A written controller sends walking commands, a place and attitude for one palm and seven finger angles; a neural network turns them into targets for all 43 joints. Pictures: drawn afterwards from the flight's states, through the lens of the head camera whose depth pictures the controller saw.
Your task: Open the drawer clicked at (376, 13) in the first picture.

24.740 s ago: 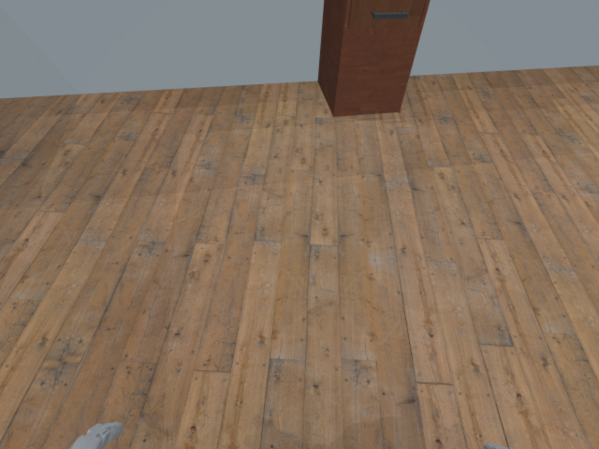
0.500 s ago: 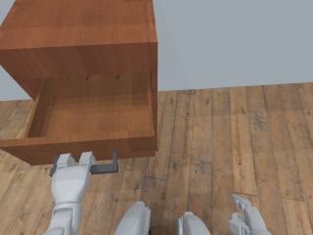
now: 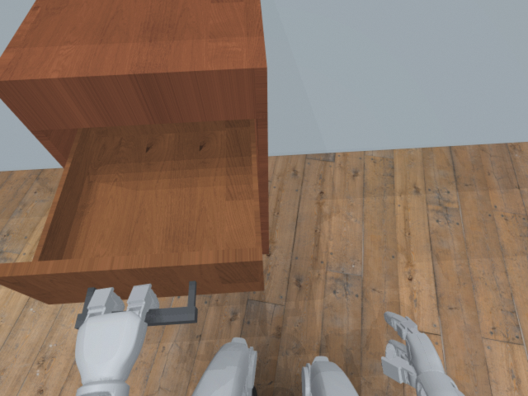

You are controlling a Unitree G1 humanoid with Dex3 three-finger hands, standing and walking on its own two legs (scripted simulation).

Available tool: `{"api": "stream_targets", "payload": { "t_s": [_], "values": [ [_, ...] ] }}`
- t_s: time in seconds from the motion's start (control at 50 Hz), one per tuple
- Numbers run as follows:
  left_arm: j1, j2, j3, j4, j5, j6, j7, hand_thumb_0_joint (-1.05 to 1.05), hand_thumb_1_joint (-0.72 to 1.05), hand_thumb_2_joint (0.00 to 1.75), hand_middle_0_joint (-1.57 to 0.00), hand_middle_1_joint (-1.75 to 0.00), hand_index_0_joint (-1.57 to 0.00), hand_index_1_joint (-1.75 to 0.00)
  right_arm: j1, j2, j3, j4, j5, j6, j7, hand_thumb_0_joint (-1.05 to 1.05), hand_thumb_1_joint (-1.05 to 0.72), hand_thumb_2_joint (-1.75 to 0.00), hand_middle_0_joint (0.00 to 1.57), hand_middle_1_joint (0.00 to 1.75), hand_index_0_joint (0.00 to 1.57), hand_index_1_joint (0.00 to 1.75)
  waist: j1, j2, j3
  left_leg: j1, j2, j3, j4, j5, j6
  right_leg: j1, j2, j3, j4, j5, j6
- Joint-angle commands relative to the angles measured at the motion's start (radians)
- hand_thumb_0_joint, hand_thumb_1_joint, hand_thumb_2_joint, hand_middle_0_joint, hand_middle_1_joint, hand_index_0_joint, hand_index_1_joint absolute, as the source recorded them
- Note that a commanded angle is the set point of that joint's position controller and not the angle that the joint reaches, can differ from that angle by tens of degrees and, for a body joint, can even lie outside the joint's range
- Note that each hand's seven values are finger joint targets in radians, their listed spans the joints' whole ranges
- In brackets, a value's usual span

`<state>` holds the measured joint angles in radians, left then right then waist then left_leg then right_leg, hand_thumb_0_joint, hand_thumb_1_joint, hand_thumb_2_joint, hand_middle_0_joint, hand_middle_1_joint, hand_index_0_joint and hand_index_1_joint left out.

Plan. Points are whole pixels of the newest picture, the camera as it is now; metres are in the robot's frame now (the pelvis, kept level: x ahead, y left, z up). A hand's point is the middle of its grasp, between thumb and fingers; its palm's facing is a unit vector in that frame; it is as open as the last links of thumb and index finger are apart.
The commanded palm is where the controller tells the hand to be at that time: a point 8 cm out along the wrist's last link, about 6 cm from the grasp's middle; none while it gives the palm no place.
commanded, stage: pull the drawer open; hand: left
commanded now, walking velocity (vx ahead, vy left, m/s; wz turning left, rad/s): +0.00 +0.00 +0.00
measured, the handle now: (140, 304) +0.25 +0.23 -0.05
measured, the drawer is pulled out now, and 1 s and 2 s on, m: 0.28 0.30 0.30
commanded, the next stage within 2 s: open the thumb to release the handle in 0.42 s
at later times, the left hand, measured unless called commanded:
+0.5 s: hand (127, 362) +0.17 +0.23 -0.07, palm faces -0.13 -0.10 -0.99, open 5.5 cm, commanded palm +0.16 +0.24 -0.02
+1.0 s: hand (118, 360) +0.17 +0.24 -0.07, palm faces -0.11 -0.08 -0.99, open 11.8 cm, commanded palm +0.15 +0.24 -0.02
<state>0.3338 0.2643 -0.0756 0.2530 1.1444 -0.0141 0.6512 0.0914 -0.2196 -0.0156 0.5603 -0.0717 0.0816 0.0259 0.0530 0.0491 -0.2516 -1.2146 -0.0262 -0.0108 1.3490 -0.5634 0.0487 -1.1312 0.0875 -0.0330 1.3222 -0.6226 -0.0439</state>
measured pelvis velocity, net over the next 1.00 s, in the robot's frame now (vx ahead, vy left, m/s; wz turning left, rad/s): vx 0.00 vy -0.01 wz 0.01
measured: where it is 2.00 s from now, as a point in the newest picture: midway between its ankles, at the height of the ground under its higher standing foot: outside the picture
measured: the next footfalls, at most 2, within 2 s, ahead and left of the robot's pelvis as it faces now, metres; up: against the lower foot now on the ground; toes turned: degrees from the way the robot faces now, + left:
none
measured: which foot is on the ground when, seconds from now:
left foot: down 0.00-1.00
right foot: down 0.00-1.00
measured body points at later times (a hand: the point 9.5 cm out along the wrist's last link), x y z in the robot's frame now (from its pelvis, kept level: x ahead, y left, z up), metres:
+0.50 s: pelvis +0.00 -0.01 -0.01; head +0.10 -0.03 +0.43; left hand +0.17 +0.23 -0.01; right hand +0.23 -0.22 -0.12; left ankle +0.03 +0.09 -0.61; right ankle +0.00 -0.10 -0.61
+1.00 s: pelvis +0.00 -0.01 -0.01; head +0.10 -0.02 +0.43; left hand +0.17 +0.25 -0.02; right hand +0.21 -0.23 -0.13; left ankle +0.03 +0.09 -0.61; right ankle +0.00 -0.10 -0.61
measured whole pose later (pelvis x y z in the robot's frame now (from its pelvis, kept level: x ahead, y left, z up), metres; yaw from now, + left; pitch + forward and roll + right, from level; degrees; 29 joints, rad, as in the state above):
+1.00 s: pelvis +0.00 -0.01 -0.01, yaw +0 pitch +25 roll -2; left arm 0.40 0.31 0.01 0.22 1.12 -0.12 0.64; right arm 0.09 -0.22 -0.02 0.58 -0.08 0.08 0.00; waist 0.07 0.05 -0.25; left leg -1.27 -0.02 -0.02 1.40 -0.57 0.03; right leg -1.19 0.09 -0.04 1.38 -0.64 -0.06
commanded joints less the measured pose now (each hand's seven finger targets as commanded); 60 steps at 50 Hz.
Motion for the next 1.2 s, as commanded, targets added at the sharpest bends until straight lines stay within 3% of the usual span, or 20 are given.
{"api": "stream_targets", "payload": {
  "t_s": [0.0, 0.1, 0.14, 0.18, 0.24, 0.28, 0.36, 0.42, 0.48, 0.5, 0.52, 0.56, 0.66, 0.78, 0.88, 0.9, 1.04, 1.08, 1.1, 1.18],
  "values": [
    [0.122, 0.106, 0.064, -0.139, -0.017, -0.012, 0.027, 0.0, 0.9, 0.9, -0.4, -1.35, -0.4, -1.35, -0.07, -0.119, -0.039, -0.15, -0.003, -0.043, -0.01, 0.0, -0.9, -0.9, 0.2, 0.3, 0.2, 0.3, 0.009, -0.026, -0.256, 0.33, 0.005, -0.035, -0.162, 0.263, -0.001, 0.077, -0.017, 0.006, -0.187, 0.288, -0.029],
    [0.177, 0.112, 0.077, -0.144, -0.022, -0.034, 0.019, 0.0, 0.9, 0.9, -0.4, -1.35, -0.4, -1.35, -0.071, -0.113, -0.035, -0.156, -0.004, -0.049, -0.014, 0.0, -0.9, -0.9, 0.2, 0.3, 0.2, 0.3, 0.011, -0.061, -0.252, 0.299, 0.001, -0.027, -0.143, 0.247, 0.002, 0.091, -0.021, 0.022, -0.187, 0.302, -0.027],
    [0.199, 0.139, 0.11, -0.155, -0.024, -0.047, 0.022, 0.0, 0.9, 0.9, -0.4, -1.35, -0.4, -1.35, -0.075, -0.111, -0.032, -0.161, -0.006, -0.05, -0.017, 0.0, -0.9, -0.9, 0.2, 0.3, 0.2, 0.3, 0.023, -0.043, -0.25, 0.291, 0.001, -0.032, -0.142, 0.251, 0.001, 0.091, -0.019, 0.031, -0.178, 0.308, -0.034],
    [0.216, 0.119, 0.089, -0.166, -0.021, -0.055, 0.021, 0.0, 0.9, 0.9, -0.4, -1.35, -0.4, -1.35, -0.077, -0.111, -0.034, -0.165, -0.007, -0.051, -0.015, 0.0, -0.9, -0.9, 0.2, 0.3, 0.2, 0.3, 0.023, -0.024, -0.247, 0.301, -0.001, -0.028, -0.139, 0.246, 0.001, 0.08, -0.02, 0.026, -0.178, 0.297, -0.033],
    [0.249, 0.141, 0.12, -0.176, -0.025, -0.067, 0.02, 0.0, 0.9, 0.9, -0.4, -1.35, -0.4, -1.35, -0.083, -0.105, -0.032, -0.167, -0.009, -0.054, -0.016, 0.0, -0.9, -0.9, 0.2, 0.3, 0.2, 0.3, 0.03, -0.042, -0.25, 0.287, -0.001, -0.031, -0.135, 0.245, 0.001, 0.085, -0.019, 0.032, -0.171, 0.3, -0.036],
    [0.271, 0.111, 0.086, -0.182, -0.025, -0.071, 0.013, 0.0, 0.9, 0.9, -0.4, -1.35, -0.4, -1.35, -0.086, -0.106, -0.032, -0.173, -0.008, -0.054, -0.014, 0.0, -0.9, -0.9, 0.2, 0.3, 0.2, 0.3, 0.027, -0.038, -0.236, 0.279, -0.004, -0.026, -0.132, 0.229, 0.002, 0.081, -0.021, 0.034, -0.177, 0.288, -0.034],
    [0.327, 0.124, 0.107, -0.186, -0.034, -0.085, 0.005, 0.0, 0.9, 0.9, -0.4, -1.35, -0.4, -1.35, -0.088, -0.097, -0.029, -0.174, -0.008, -0.055, -0.01, 0.0, -0.9, -0.9, 0.2, 0.3, 0.2, 0.3, 0.04, -0.051, -0.273, 0.274, -0.009, -0.018, -0.12, 0.262, 0.002, 0.12, -0.023, 0.053, -0.167, 0.358, -0.032],
    [0.326, 0.118, 0.1, -0.196, -0.034, -0.09, 0.001, 0.0, 0.9, 0.9, -0.4, -1.35, -0.4, -1.35, -0.09, -0.1, -0.033, -0.178, -0.009, -0.053, -0.009, 0.0, -0.9, -0.9, 0.2, 0.3, 0.2, 0.3, 0.033, -0.049, -0.235, 0.257, -0.009, -0.019, -0.12, 0.243, 0.002, 0.111, -0.022, 0.059, -0.174, 0.345, -0.033],
    [0.357, 0.116, 0.101, -0.203, -0.03, -0.104, 0.002, 0.0, 0.9, 0.9, -0.4, -1.35, -0.4, -1.35, -0.088, -0.098, -0.032, -0.182, -0.013, -0.056, -0.006, 0.0, -0.9, -0.9, 0.2, 0.3, 0.2, 0.3, 0.039, -0.032, -0.248, 0.273, -0.008, -0.021, -0.117, 0.269, 0.002, 0.109, -0.02, 0.057, -0.161, 0.376, -0.037],
    [0.066, 0.259, 0.223, -0.191, -0.001, -0.111, 0.034, 0.0, 0.9, 0.9, -0.4, -1.35, -0.4, -1.35, -0.076, -0.113, -0.039, -0.134, -0.014, -0.04, -0.017, 0.0, -0.9, -0.9, 0.2, 0.3, 0.2, 0.3, -0.01, -0.066, -0.208, 0.22, 0.004, -0.025, -0.077, 0.237, 0.001, 0.033, -0.023, 0.068, -0.147, 0.34, -0.026],
    [0.095, 0.216, 0.209, -0.19, 0.005, -0.12, 0.045, 0.0, 0.83, 0.87, -0.4, -1.34, -0.4, -1.34, -0.067, -0.109, -0.038, -0.141, -0.02, -0.047, -0.023, 0.0, -0.9, -0.9, 0.2, 0.3, 0.2, 0.3, 0.012, -0.039, -0.242, 0.208, -0.001, -0.018, -0.069, 0.229, 0.003, 0.064, -0.025, 0.06, -0.14, 0.333, -0.021],
    [0.137, 0.205, 0.215, -0.142, 0.005, -0.126, 0.05, 0.0, 0.69, 0.81, -0.38, -1.33, -0.38, -1.33, -0.073, -0.102, -0.034, -0.137, -0.02, -0.053, -0.025, 0.0, -0.9, -0.9, 0.2, 0.3, 0.2, 0.3, 0.021, -0.034, -0.251, 0.209, -0.004, -0.016, -0.068, 0.232, 0.001, 0.057, -0.025, 0.056, -0.133, 0.331, -0.025],
    [0.16, 0.181, 0.191, -0.193, -0.04, -0.105, 0.042, 0.0, 0.34, 0.66, -0.36, -1.29, -0.36, -1.29, -0.062, -0.111, -0.049, -0.138, -0.014, -0.054, -0.02, 0.0, -0.9, -0.9, 0.2, 0.3, 0.2, 0.3, 0.023, -0.017, -0.339, 0.272, -0.007, -0.016, -0.081, 0.284, 0.003, 0.106, -0.025, 0.057, -0.144, 0.392, -0.022],
    [0.144, 0.18, 0.163, -0.184, -0.038, -0.091, 0.029, 0.0, -0.08, 0.48, -0.33, -1.24, -0.33, -1.24, -0.061, -0.114, -0.048, -0.133, -0.01, -0.043, -0.033, 0.0, -0.9, -0.9, 0.2, 0.3, 0.2, 0.3, 0.001, -0.051, -0.279, 0.254, -0.001, -0.023, -0.091, 0.259, 0.005, 0.094, -0.023, 0.048, -0.156, 0.365, -0.021],
    [0.16, 0.199, 0.186, -0.162, -0.03, -0.106, 0.033, 0.0, -0.43, 0.33, -0.3, -1.21, -0.3, -1.21, -0.064, -0.109, -0.046, -0.129, -0.012, -0.044, -0.036, 0.0, -0.9, -0.9, 0.2, 0.3, 0.2, 0.3, 0.019, -0.038, -0.271, 0.248, -0.002, -0.018, -0.093, 0.252, 0.003, 0.098, -0.021, 0.056, -0.156, 0.353, -0.026],
    [0.153, 0.182, 0.163, -0.157, -0.027, -0.104, 0.03, 0.0, -0.5, 0.3, -0.3, -1.2, -0.3, -1.2, -0.069, -0.11, -0.042, -0.128, -0.013, -0.042, -0.034, 0.0, -0.9, -0.9, 0.2, 0.3, 0.2, 0.3, 0.008, -0.048, -0.273, 0.245, -0.002, -0.018, -0.093, 0.242, 0.004, 0.091, -0.025, 0.051, -0.16, 0.339, -0.021],
    [0.116, 0.19, 0.179, -0.161, -0.034, -0.1, 0.037, 0.0, -0.5, 0.3, -0.3, -1.2, -0.3, -1.2, -0.073, -0.113, -0.046, -0.13, -0.013, -0.047, -0.033, 0.0, -0.9, -0.9, 0.2, 0.3, 0.2, 0.3, 0.008, -0.028, -0.249, 0.244, 0.003, -0.026, -0.109, 0.201, 0.007, 0.057, -0.021, 0.034, -0.172, 0.248, -0.026],
    [0.095, 0.18, 0.162, -0.163, -0.027, -0.095, 0.042, 0.0, -0.5, 0.3, -0.3, -1.2, -0.3, -1.2, -0.07, -0.117, -0.049, -0.131, -0.01, -0.046, -0.032, 0.0, -0.9, -0.9, 0.2, 0.3, 0.2, 0.3, 0.005, -0.007, -0.243, 0.259, 0.003, -0.027, -0.114, 0.196, 0.004, 0.037, -0.021, 0.025, -0.172, 0.23, -0.027],
    [0.076, 0.127, 0.097, -0.166, -0.027, -0.088, 0.035, 0.0, -0.5, 0.3, -0.3, -1.2, -0.3, -1.2, -0.075, -0.117, -0.045, -0.128, -0.012, -0.05, -0.026, 0.0, -0.9, -0.9, 0.2, 0.3, 0.2, 0.3, -0.01, -0.007, -0.266, 0.268, 0.004, -0.03, -0.115, 0.199, 0.006, 0.032, -0.026, 0.015, -0.171, 0.229, -0.023],
    [0.042, 0.153, 0.115, -0.166, -0.028, -0.072, 0.039, 0.0, -0.5, 0.3, -0.3, -1.2, -0.3, -1.2, -0.066, -0.121, -0.051, -0.13, -0.008, -0.052, -0.032, 0.0, -0.9, -0.9, 0.2, 0.3, 0.2, 0.3, -0.009, -0.022, -0.259, 0.267, 0.008, -0.033, -0.119, 0.176, 0.007, 0.026, -0.025, 0.016, -0.179, 0.199, -0.024]
  ]
}}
